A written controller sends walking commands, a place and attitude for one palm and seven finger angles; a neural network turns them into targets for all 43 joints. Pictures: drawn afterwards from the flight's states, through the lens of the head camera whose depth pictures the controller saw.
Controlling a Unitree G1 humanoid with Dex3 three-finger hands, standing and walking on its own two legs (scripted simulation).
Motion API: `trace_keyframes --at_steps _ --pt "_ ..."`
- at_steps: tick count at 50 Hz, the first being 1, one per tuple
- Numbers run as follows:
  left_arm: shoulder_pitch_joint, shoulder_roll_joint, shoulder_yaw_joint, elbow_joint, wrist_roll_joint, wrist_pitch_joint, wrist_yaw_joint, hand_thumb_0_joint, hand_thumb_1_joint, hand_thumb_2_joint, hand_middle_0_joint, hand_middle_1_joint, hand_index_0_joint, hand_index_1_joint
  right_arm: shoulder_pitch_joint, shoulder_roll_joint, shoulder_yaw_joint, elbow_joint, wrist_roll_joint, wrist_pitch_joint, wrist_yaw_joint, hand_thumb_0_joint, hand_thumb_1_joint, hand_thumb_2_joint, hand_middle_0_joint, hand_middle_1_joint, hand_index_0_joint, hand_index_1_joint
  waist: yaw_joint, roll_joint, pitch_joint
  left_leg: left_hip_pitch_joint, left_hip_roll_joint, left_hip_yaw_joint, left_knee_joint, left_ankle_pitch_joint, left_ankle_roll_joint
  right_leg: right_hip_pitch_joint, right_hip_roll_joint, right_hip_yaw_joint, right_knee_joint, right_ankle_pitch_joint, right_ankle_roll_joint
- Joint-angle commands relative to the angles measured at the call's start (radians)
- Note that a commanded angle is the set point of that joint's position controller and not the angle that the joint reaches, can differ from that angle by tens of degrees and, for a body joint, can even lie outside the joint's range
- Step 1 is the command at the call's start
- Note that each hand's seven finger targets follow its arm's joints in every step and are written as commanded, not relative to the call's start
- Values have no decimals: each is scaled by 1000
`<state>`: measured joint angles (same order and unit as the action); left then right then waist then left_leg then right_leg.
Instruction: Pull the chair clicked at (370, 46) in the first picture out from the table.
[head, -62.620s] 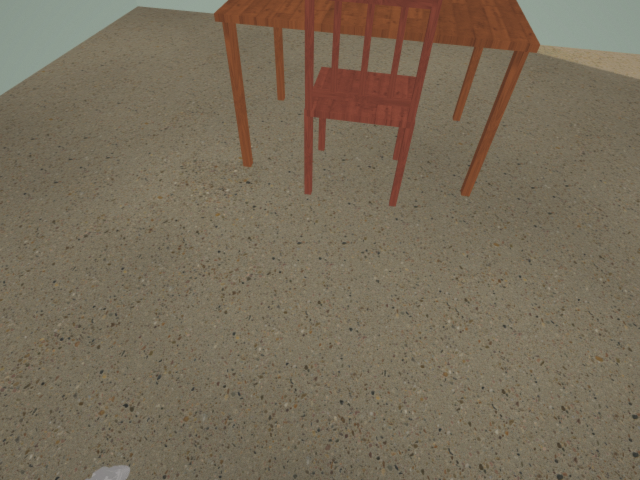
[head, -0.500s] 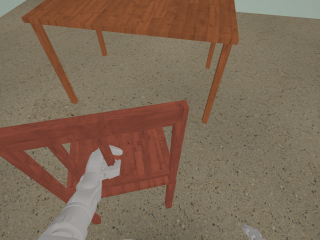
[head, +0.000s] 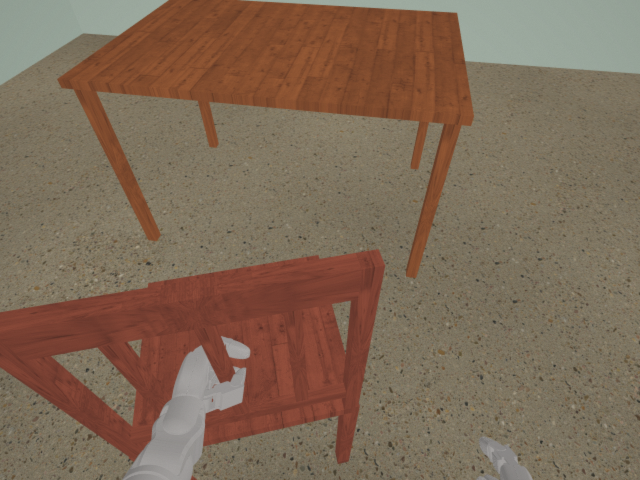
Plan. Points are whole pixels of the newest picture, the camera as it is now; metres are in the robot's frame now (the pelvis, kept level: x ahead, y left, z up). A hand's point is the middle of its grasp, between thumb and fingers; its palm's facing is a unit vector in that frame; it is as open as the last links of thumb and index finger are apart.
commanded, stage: stop walking, hand still on the chair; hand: left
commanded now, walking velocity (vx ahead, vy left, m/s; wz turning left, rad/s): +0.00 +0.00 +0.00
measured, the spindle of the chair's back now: (225, 373) +0.29 +0.16 -0.09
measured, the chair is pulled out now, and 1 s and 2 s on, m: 0.65 0.65 0.65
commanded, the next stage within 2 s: open the thumb and straighten the fingers in 0.10 s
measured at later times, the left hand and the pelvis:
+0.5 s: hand (234, 378) +0.27 +0.14 -0.06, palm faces +0.02 -0.98 -0.18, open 9.5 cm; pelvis +0.01 -0.01 -0.02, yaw +1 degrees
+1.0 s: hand (228, 389) +0.26 +0.15 -0.07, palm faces +0.03 -0.98 -0.17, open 17.2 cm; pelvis +0.02 -0.01 -0.04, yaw +2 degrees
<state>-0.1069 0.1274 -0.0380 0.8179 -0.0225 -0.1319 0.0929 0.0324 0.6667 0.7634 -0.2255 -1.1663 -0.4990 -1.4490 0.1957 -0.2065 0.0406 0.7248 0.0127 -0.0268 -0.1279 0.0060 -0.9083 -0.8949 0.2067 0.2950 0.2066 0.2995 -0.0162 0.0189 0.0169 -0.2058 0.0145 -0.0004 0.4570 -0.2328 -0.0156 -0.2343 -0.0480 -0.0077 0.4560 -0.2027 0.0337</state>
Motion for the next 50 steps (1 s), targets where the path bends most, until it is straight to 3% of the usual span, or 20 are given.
trace_keyframes --at_steps 1,8,10,11,12,13,14,16,18,21,22,24,27,34,35,36,40,45,46,50 --pt "-195 127 22 -222 20 -52 11 0 900 900 -500 -1450 -500 -1450 -51 -128 -45 -126 -7 -40 -11 0 -900 -900 200 300 200 300 5 35 -222 89 79 -70 -63 280 22 70 -44 27 -47 197 -48" --pt "-175 127 25 -247 16 -42 11 0 900 900 -500 -1450 -500 -1450 -62 -127 -45 -135 -6 -34 -13 0 -900 -900 200 300 200 300 2 24 -233 104 79 -61 -52 302 18 79 -52 30 -51 246 -53" --pt "-138 158 52 -335 15 -47 15 0 900 900 -500 -1450 -500 -1450 -64 -127 -49 -149 -8 -37 -12 0 -900 -900 200 300 200 300 7 57 -230 100 77 -62 -57 305 19 88 -50 28 -53 245 -52" --pt "-50 70 8 -247 -20 4 -18 0 779 842 -500 -1450 -500 -1450 -20 -166 -69 -156 37 -39 33 0 -900 -900 200 300 200 300 -56 -90 -185 -34 32 -1 -25 177 15 30 -17 -47 -12 176 -40" --pt "-141 118 46 -361 -31 -10 -36 0 658 783 -500 -1450 -500 -1450 -44 -168 -72 -178 38 -49 48 0 -900 -900 200 300 200 300 -38 -121 -210 -82 21 5 -1 122 23 22 -11 -42 10 159 -41" --pt "-144 130 61 -417 -29 -21 -50 0 538 725 -500 -1450 -500 -1450 -63 -161 -78 -194 32 -64 48 0 -900 -900 200 300 200 300 -27 -86 -242 -89 11 17 13 95 29 20 -9 -35 21 134 -43" --pt "-115 167 79 -420 -30 -22 -53 0 417 667 -500 -1450 -500 -1450 -56 -158 -78 -195 33 -74 50 0 -900 -900 200 300 200 300 -29 -40 -212 -109 7 15 20 57 28 4 -7 -30 22 95 -46" --pt "-27 147 80 -483 -35 -22 -66 0 175 550 -500 -1450 -500 -1450 -64 -147 -76 -222 31 -101 59 0 -900 -900 200 300 200 300 -10 29 -233 -134 -6 29 52 38 28 -25 1 -30 52 64 -49" --pt "-13 145 80 -497 -29 1 -72 0 -67 433 -500 -1450 -500 -1450 -57 -148 -74 -232 29 -118 67 0 -900 -900 200 300 200 300 -12 49 -234 -164 -10 28 79 30 27 -60 4 -34 77 53 -49" --pt "50 136 77 -500 -26 56 -75 0 -429 258 -475 -1378 -475 -1378 -45 -158 -79 -254 30 -132 73 0 -900 -900 200 300 200 300 -9 -20 -225 -214 -10 22 108 9 29 -95 11 -43 109 31 -42" --pt "-51 191 111 -599 -28 63 -70 0 -550 200 -450 -1305 -450 -1305 -50 -166 -79 -263 31 -135 68 0 -900 -900 200 300 200 300 -14 11 -276 -196 -13 24 120 15 33 -89 7 -32 113 39 -39" --pt "-22 189 116 -617 -29 94 -63 0 -550 200 -400 -1160 -400 -1160 -44 -162 -83 -268 29 -146 58 0 -900 -900 200 300 200 300 -12 13 -291 -194 -13 23 132 32 32 -88 8 -37 129 48 -39" --pt "99 158 123 -616 -44 135 -69 0 -550 200 -325 -942 -325 -942 -30 -166 -81 -280 27 -155 57 0 -900 -900 200 300 200 300 -6 -80 -295 -233 -11 23 158 56 32 -94 12 -45 159 91 -31" --pt "65 177 112 -740 -34 176 -85 0 -550 200 -150 -435 -150 -435 -12 -173 -77 -299 22 -177 43 0 -900 -900 200 300 200 300 -28 -25 -294 -247 -14 11 217 87 33 -158 13 -54 206 98 -33" --pt "45 148 79 -766 -32 175 -87 0 -550 200 -125 -363 -125 -363 -8 -166 -74 -300 22 -182 41 0 -900 -900 200 300 200 300 -40 -12 -302 -231 -16 12 224 93 35 -169 14 -55 210 102 -31" --pt "132 196 139 -735 -31 180 -84 0 -550 200 -100 -290 -100 -290 5 -169 -79 -300 19 -185 40 0 -900 -900 200 300 200 300 -19 -18 -300 -244 -12 9 229 100 32 -168 14 -60 220 100 -34" --pt "104 150 74 -828 -29 186 -84 0 -550 200 0 0 0 0 10 -164 -72 -311 17 -197 38 0 -900 -900 200 300 200 300 -38 -11 -329 -227 -14 -1 253 130 32 -186 15 -65 243 122 -33" --pt "187 145 67 -852 -22 217 -70 0 -550 200 0 0 0 0 15 -165 -69 -322 15 -202 37 0 -900 -900 200 300 200 300 -29 -21 -321 -247 -14 -12 267 152 30 -197 14 -76 263 131 -36" --pt "223 146 73 -837 -24 227 -68 0 -550 200 0 0 0 0 16 -165 -69 -325 15 -198 37 0 -900 -900 200 300 200 300 -26 -58 -308 -263 -14 -13 268 131 30 -200 15 -78 262 118 -33" --pt "205 173 90 -881 -19 249 -59 0 -550 200 0 0 0 0 12 -164 -63 -336 13 -187 36 0 -900 -900 200 300 200 300 -25 -31 -310 -280 -19 -14 271 109 31 -201 13 -73 263 96 -36"
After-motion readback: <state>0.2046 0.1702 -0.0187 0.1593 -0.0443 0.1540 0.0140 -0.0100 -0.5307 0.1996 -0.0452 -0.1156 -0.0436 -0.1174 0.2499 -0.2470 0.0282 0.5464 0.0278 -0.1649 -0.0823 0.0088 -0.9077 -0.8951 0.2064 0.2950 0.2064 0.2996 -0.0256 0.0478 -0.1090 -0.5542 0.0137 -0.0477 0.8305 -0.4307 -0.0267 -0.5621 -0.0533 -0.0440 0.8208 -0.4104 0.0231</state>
